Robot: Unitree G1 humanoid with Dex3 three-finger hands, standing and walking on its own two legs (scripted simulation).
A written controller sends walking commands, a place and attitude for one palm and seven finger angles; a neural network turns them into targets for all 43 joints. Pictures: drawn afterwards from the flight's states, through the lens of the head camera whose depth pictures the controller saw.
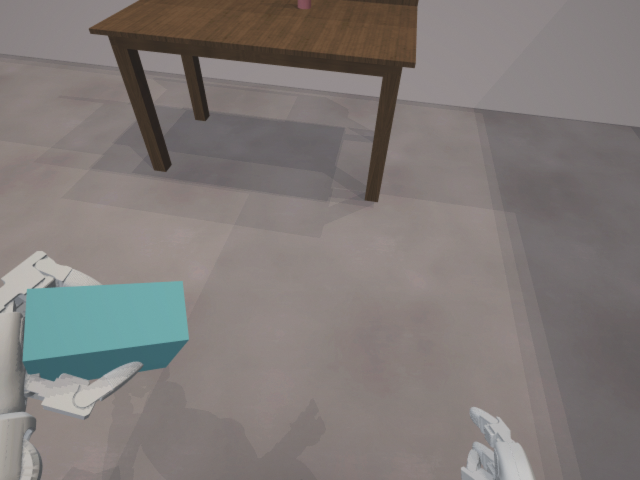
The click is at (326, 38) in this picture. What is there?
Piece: table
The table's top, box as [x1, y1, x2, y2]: [89, 0, 416, 67]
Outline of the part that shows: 89,28 90,33 408,67 414,67 415,63 416,6 351,0 311,0 311,7 309,9 300,9 297,7 297,0 139,0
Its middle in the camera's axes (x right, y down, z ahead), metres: -0.23 -0.96 +1.68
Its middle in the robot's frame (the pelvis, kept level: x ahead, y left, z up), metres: +1.88 +0.32 -0.08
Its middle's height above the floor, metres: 0.69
